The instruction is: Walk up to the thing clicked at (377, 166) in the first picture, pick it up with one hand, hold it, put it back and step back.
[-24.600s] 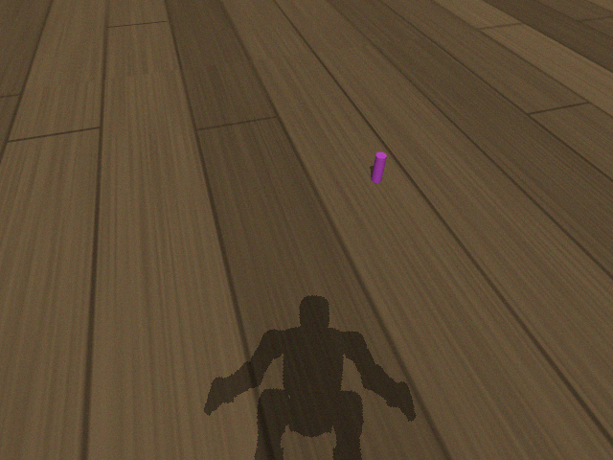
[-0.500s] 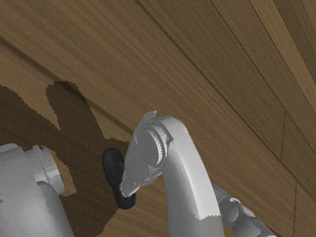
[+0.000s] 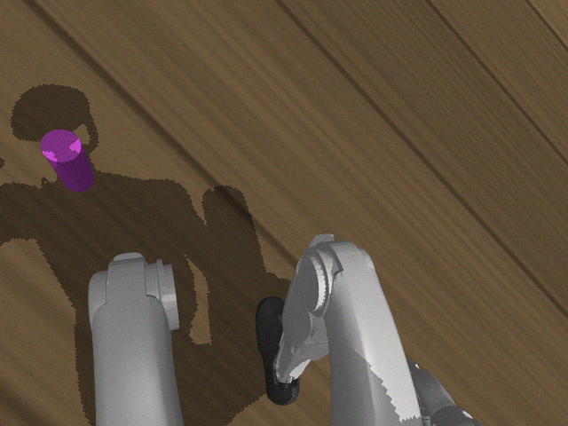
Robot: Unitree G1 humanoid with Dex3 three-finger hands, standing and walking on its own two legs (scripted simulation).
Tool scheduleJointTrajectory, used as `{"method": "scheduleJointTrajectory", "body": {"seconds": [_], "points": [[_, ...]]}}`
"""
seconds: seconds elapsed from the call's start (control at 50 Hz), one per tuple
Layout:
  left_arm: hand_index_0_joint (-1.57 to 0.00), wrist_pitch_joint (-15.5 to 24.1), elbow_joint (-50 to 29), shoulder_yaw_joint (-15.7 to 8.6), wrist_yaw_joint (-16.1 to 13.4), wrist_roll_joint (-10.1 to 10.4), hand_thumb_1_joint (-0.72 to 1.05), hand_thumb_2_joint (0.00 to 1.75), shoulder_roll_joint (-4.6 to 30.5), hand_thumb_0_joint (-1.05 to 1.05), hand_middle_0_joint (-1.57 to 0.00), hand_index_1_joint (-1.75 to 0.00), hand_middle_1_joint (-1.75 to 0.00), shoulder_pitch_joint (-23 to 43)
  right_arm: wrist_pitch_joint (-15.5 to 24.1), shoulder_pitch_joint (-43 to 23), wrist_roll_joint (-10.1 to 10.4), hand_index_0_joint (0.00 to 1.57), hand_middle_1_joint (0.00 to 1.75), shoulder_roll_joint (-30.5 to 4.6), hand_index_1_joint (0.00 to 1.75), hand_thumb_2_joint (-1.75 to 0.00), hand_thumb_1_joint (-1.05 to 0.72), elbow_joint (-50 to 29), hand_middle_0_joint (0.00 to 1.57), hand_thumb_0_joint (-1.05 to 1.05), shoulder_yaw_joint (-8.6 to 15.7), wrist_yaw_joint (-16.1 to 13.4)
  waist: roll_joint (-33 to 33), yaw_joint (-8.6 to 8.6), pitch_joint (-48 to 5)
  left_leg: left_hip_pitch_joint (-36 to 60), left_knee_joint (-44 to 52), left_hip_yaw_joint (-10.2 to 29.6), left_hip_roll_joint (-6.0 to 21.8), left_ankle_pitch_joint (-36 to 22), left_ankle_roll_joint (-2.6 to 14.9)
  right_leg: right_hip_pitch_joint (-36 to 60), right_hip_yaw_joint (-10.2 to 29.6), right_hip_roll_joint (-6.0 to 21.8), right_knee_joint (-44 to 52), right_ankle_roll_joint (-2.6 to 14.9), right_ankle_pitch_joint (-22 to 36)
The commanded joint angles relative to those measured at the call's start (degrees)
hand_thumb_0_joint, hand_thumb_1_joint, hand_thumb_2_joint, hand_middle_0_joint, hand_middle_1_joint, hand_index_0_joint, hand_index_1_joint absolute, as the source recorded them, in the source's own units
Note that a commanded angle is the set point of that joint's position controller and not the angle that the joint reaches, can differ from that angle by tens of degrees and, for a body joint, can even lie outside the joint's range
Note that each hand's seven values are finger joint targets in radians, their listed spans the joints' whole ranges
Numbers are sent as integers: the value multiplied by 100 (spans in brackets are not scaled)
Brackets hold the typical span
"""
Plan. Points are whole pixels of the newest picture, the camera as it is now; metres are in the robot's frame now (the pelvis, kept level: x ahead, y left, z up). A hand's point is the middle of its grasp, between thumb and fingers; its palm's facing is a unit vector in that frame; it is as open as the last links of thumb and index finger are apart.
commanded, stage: home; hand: left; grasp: from the side
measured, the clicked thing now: (70, 164) +0.49 +0.28 -0.27
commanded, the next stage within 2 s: none
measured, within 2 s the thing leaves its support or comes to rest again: neither
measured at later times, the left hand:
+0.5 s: hand out of the picture +0.30 +0.31 +0.09, palm faces +0.24 -0.85 -0.47, open 16.8 cm
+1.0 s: hand out of the picture +0.24 +0.23 +0.29, palm faces +0.26 -0.91 -0.33, open 17.0 cm
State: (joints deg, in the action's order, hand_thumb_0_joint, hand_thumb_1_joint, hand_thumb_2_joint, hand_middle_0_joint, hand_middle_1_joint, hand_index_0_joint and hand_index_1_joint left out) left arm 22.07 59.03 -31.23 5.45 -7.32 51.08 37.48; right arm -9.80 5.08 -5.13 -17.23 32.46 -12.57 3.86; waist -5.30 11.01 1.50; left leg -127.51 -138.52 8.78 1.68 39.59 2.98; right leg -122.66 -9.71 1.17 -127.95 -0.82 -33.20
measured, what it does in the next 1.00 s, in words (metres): rises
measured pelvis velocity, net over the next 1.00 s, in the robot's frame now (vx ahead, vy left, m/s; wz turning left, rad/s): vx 0.09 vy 0.00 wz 0.16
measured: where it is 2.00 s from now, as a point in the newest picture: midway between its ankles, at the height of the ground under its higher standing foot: (221, 390)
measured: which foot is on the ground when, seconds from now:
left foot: down 0.00-1.00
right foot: down 0.00-1.00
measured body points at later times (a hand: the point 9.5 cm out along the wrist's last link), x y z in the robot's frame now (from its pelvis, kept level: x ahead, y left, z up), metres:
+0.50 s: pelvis +0.04 -0.02 +0.20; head +0.21 +0.04 +0.61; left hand +0.29 +0.35 +0.12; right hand +0.26 -0.24 +0.09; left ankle +0.08 +0.11 -0.31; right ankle +0.13 -0.12 -0.31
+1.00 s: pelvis +0.09 +0.00 +0.36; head +0.12 +0.01 +0.81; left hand +0.23 +0.27 +0.31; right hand +0.27 -0.22 +0.28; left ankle +0.08 +0.11 -0.31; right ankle +0.13 -0.12 -0.31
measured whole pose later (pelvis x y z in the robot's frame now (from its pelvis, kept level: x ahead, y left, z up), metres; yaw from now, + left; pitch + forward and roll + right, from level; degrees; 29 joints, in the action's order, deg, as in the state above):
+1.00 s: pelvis +0.09 +0.00 +0.36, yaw +9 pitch +12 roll -2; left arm -14.9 6.9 -0.5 -10.6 1.3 13.8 -21.2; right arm 1.5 17.2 2.8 -12.0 28.0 -1.4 -9.5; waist 1.9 2.7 -9.5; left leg -43.8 -61.1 0.7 1.8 29.5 0.6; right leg -43.4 -3.2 -0.1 -57.3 0.0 -26.0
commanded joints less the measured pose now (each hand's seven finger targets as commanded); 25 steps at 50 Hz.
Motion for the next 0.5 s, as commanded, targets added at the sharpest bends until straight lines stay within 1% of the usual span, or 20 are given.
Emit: {"method": "scheduleJointTrajectory", "body": {"seconds": [0.0,0.02,0.06,0.1,0.12,0.14,0.16,0.18,0.2,0.22,0.24,0.26,0.28,0.32,0.34,0.36,0.38,0.44,0.46,0.48], "points": [[-8,-346,-1165,351,-182,148,-45,13,555,0,-8,-9,-9,233,8,746,197,20,30,-1545,30,-90,-90,-213,20,0,1000,-173,2895,-274,-3797,3330,2684,-41,117,-709,-336,1081,8,-269,1113,341,303],[-10,-488,-1352,551,-188,183,-43,14,236,0,-10,-11,-11,112,30,745,260,20,30,-1503,30,-90,-90,-231,20,0,1089,-177,2648,-273,-3807,3268,2767,-28,99,-644,-299,1059,29,-249,1222,349,261],[-9,-756,-1703,760,-242,209,-47,12,-117,0,-9,-10,-10,-104,48,835,394,20,30,-1464,30,-90,-90,-240,20,0,1291,-190,2223,-332,-3923,3382,3061,19,69,-470,-260,1124,91,-213,1482,344,158],[-7,-984,-2531,711,-342,235,-46,11,79,0,-7,-8,-8,-137,61,880,525,20,30,-1433,30,-90,-90,-340,20,0,1470,-246,1861,-443,-4257,3508,3375,-21,37,-152,-185,1589,209,-212,1883,324,12],[-7,-1082,-2722,674,-392,240,-45,12,150,0,-7,-8,-8,-278,68,872,576,20,30,-1422,30,-90,-90,-352,20,0,1523,-273,1733,-519,-4274,3585,3528,-30,28,-9,-163,1830,262,-217,2054,305,-55],[-7,-1241,-2606,841,-426,274,-47,11,-214,0,-7,-7,-7,-882,90,792,637,20,30,-1346,30,-90,-90,-508,20,0,1550,-305,1403,-481,-4315,3609,3635,-65,6,30,-132,2137,299,-207,2283,279,-77],[-6,-1284,-3325,778,-494,294,-49,9,-30,0,-6,-7,-7,-588,110,871,656,20,30,-1284,30,-90,-90,-489,20,0,1564,-336,1340,-539,-4484,3707,3731,-136,-8,-25,-112,2444,378,-206,2443,279,-61],[-6,-1396,-3305,794,-560,288,-48,10,-146,0,-6,-7,-7,-1020,140,775,707,20,30,-1241,30,-90,-90,-577,20,0,1577,-379,1360,-622,-4483,3940,3932,-99,-2,-29,-123,2562,418,-180,2564,274,-64],[-7,-1462,-3765,717,-638,308,-43,13,-4,0,-7,-8,-8,-985,170,741,727,20,30,-1183,30,-90,-90,-641,20,0,1581,-429,1381,-700,-4527,4008,4070,-161,9,27,-108,2804,459,-194,2710,268,-129],[-7,-1562,-3858,785,-695,325,-43,13,-111,0,-7,-8,-8,-1181,215,686,766,20,30,-1141,30,-90,-90,-712,20,0,1579,-482,1342,-733,-4530,4203,4256,-188,-4,93,-101,3026,524,-185,2917,264,-181],[-7,-1626,-4161,735,-772,335,-40,15,-52,0,-8,-9,-9,-1182,259,654,781,20,30,-1090,30,-90,-89,-747,20,0,1581,-540,1409,-778,-4628,4370,4414,-220,4,114,-103,3237,571,-184,3082,261,-199],[-7,-1698,-4153,772,-845,338,-43,13,-153,0,-8,-9,-8,-1382,316,616,789,20,30,-1026,30,-90,-89,-728,20,0,1577,-600,1424,-795,-4458,4512,4563,-257,-6,118,-115,3350,637,-174,3250,259,-222],[-8,-1736,-4447,741,-920,366,-41,14,-121,0,-8,-9,-9,-1349,374,588,797,20,30,-956,30,-90,-89,-773,20,0,1566,-657,1497,-781,-4461,4566,4711,-313,-14,135,-110,3608,675,-164,3415,250,-252],[-7,-1871,-4346,800,-1049,396,-47,11,-343,0,-7,-7,-7,-1828,471,583,799,20,30,-822,30,-90,-89,-771,20,0,1552,-770,1363,-851,-4486,4877,4852,-507,-43,-268,-104,4137,808,-166,3808,251,-24],[-7,-1920,-4367,882,-1100,420,-44,12,-508,0,-7,-8,-8,-1941,509,587,795,20,30,-756,30,-90,-89,-780,20,0,1540,-815,1343,-826,-4455,4975,4899,-584,-52,-495,-97,4395,869,-164,3958,248,137],[-7,-1978,-4279,979,-1140,432,-43,13,-743,0,-7,-8,-8,-2176,560,575,781,20,30,-686,30,-90,-89,-764,20,0,1531,-859,1295,-790,-4295,5063,4997,-622,-59,-733,-95,4551,871,-168,4092,250,342],[-7,-2035,-4223,1087,-1182,459,-44,12,-959,0,-7,-8,-8,-2463,620,594,773,20,30,-649,30,-90,-89,-742,20,0,1534,-902,1310,-828,-4239,5238,5079,-693,-78,-987,-95,4759,880,-175,4248,266,574],[-7,-2197,-4142,1287,-1285,512,-44,12,-1333,0,-7,-8,-8,-2750,765,645,761,20,30,-554,30,-90,-90,-711,20,0,1526,-999,1099,-774,-4057,5620,5372,-766,-80,-1471,-74,5435,945,-162,4753,237,1077],[-6,-2258,-4099,1436,-1300,522,-47,10,-1549,0,-6,-7,-7,-2866,819,675,756,20,30,-527,30,-90,-90,-706,20,0,1531,-1017,1116,-719,-3901,5753,5502,-787,-83,-1614,-78,5602,953,-158,4920,235,1247],[-6,-2314,-4071,1482,-1326,549,-48,10,-1644,0,-6,-7,-7,-2979,861,707,755,20,30,-509,30,-90,-90,-722,20,0,1523,-1031,1035,-744,-3842,5842,5637,-785,-76,-1713,-73,5866,979,-149,5088,214,1355]]}}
